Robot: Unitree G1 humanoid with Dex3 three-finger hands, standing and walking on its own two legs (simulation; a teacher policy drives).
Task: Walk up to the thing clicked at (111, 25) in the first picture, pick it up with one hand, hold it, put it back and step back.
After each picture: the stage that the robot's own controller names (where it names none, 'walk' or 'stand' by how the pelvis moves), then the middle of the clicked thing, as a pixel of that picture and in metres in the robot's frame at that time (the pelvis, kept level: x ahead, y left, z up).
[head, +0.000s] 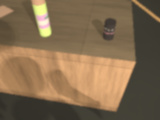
stand; (109, 29) +0.79 -0.15 -0.08
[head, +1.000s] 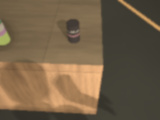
walk; (73, 31) +0.70 +0.09 -0.05
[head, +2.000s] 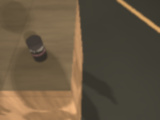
stand; (37, 49) +0.55 +0.23 -0.05
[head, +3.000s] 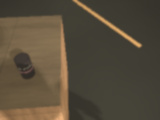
walk; (25, 66) +0.52 +0.26 -0.07
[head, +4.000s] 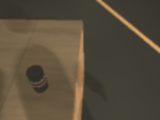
stand; (37, 79) +0.42 +0.22 -0.06
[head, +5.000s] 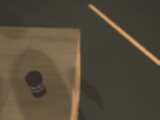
stand; (36, 84) +0.42 +0.22 -0.08
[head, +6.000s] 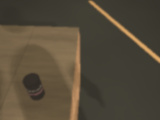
stand; (34, 87) +0.40 +0.23 -0.08
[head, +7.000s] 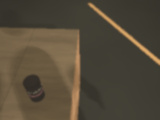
stand; (34, 88) +0.40 +0.23 -0.08
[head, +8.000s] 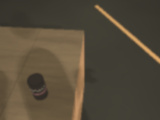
rise first; (38, 87) +0.40 +0.23 -0.08
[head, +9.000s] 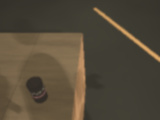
go down; (37, 90) +0.40 +0.24 -0.08
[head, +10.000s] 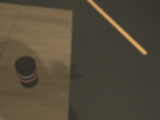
go down; (27, 72) +0.41 +0.21 -0.03
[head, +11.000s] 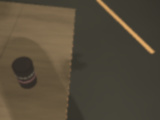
approach; (25, 73) +0.40 +0.21 -0.02
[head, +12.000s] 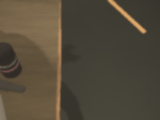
close; (7, 61) +0.42 +0.23 +0.01
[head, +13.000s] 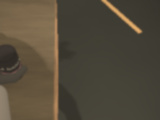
lift; (9, 64) +0.42 +0.21 +0.02
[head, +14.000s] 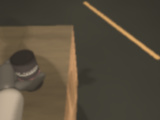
lift; (28, 71) +0.34 +0.18 +0.12
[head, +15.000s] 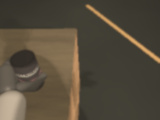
hold; (28, 71) +0.33 +0.18 +0.14
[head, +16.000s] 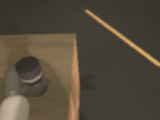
hold; (32, 77) +0.33 +0.17 +0.12
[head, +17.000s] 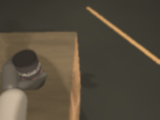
hold; (30, 70) +0.34 +0.18 +0.13
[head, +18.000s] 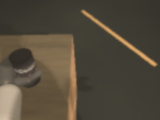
crouch; (26, 68) +0.37 +0.19 +0.12
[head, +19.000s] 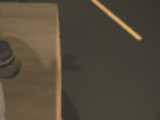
lower; (4, 60) +0.43 +0.24 +0.04
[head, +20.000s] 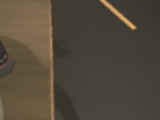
lower; out of the picture +0.44 +0.24 +0.02
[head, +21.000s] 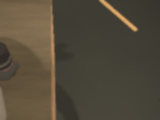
lower; (1, 61) +0.43 +0.23 +0.02
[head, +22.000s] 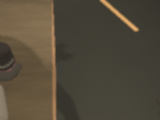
lower; (4, 62) +0.43 +0.22 +0.02
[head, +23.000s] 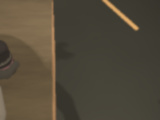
lower; (1, 59) +0.43 +0.23 +0.02
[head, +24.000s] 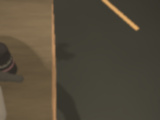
withdraw; (1, 61) +0.43 +0.23 +0.02
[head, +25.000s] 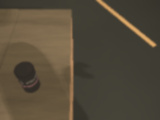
sink last; (28, 78) +0.40 +0.21 -0.02
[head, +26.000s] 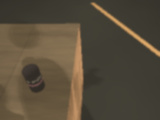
stand; (34, 78) +0.43 +0.24 -0.03
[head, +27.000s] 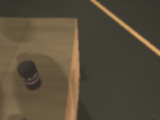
stand; (30, 76) +0.42 +0.24 -0.02
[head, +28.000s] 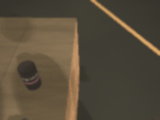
stand; (30, 76) +0.42 +0.24 -0.02
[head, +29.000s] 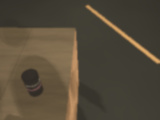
stand; (33, 83) +0.43 +0.23 -0.06
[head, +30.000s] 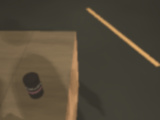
stand; (33, 86) +0.43 +0.23 -0.08
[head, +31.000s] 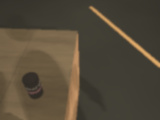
stand; (33, 86) +0.43 +0.23 -0.08
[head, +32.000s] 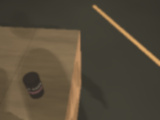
stand; (34, 85) +0.42 +0.23 -0.08
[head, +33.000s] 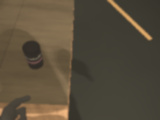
walk; (33, 55) +0.49 +0.19 -0.07
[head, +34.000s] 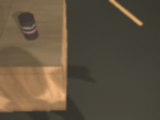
walk; (29, 26) +0.63 +0.28 -0.05
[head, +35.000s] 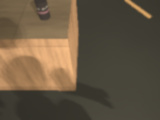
walk; (42, 9) +0.85 +0.27 -0.06
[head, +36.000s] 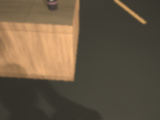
stand; (52, 0) +1.02 +0.21 -0.06
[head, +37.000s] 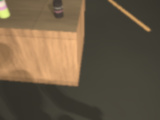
stand; (58, 9) +1.05 +0.19 -0.08
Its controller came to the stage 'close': yes
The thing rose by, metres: 0.22
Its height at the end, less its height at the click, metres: +0.00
